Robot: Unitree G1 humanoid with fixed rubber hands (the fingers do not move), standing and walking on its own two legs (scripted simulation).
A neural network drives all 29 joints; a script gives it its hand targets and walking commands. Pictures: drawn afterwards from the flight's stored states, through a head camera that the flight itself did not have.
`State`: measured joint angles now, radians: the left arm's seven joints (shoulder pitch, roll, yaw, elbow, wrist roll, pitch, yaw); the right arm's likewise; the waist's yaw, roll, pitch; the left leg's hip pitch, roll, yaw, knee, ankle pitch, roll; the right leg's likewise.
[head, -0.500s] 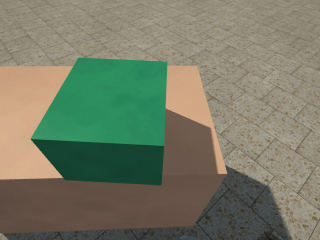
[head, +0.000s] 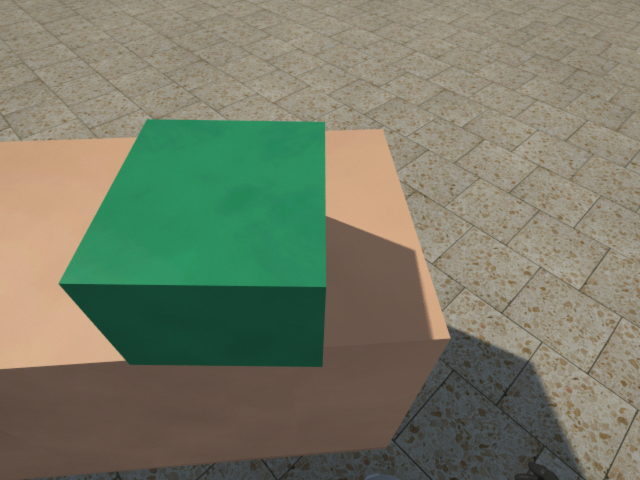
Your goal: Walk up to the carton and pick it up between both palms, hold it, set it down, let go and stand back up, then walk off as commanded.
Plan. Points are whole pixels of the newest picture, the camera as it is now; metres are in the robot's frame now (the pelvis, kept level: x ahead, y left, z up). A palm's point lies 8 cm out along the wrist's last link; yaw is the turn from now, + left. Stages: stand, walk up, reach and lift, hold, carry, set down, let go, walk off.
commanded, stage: walk up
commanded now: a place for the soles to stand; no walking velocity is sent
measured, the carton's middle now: (231, 238) +0.45 +0.13 +0.04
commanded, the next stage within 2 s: none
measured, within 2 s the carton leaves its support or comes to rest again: neither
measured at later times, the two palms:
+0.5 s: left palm out of the picture +0.07 +0.30 -0.10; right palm out of the picture +0.09 -0.31 -0.10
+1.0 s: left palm out of the picture +0.06 +0.28 -0.10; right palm out of the picture +0.07 -0.33 -0.10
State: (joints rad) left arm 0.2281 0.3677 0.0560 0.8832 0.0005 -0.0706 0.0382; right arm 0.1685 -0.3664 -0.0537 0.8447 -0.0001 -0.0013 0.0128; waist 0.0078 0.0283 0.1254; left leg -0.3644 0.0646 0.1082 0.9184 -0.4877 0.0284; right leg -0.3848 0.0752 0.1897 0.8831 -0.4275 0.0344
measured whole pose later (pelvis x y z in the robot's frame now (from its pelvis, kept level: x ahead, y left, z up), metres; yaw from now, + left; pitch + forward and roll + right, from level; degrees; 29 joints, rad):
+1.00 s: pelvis -0.03 -0.03 +0.00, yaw -2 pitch -6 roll +1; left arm 0.21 0.36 0.06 0.90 0.00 -0.04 0.02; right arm 0.17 -0.37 -0.05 0.86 0.00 0.00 0.01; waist 0.00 0.01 0.14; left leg -0.36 0.08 0.11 0.90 -0.45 0.02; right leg -0.38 0.08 0.19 0.91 -0.43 0.03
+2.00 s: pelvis -0.06 -0.02 +0.00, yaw -3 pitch -6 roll +0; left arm 0.17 0.36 0.06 0.91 0.00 -0.01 0.02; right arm 0.16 -0.37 -0.05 0.87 0.00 0.00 0.01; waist 0.00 0.00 0.16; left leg -0.39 0.08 0.11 0.87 -0.38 0.01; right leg -0.38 0.09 0.21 0.93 -0.45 0.02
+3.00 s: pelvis -0.10 -0.02 +0.01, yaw -4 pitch -5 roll +0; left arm 0.19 0.38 0.06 0.92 0.00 -0.02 0.00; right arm 0.15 -0.37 -0.05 0.87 0.00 0.01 0.01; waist 0.00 0.01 0.17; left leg -0.46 0.09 0.10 0.84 -0.38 0.01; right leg -0.36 0.09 0.20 0.86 -0.42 0.02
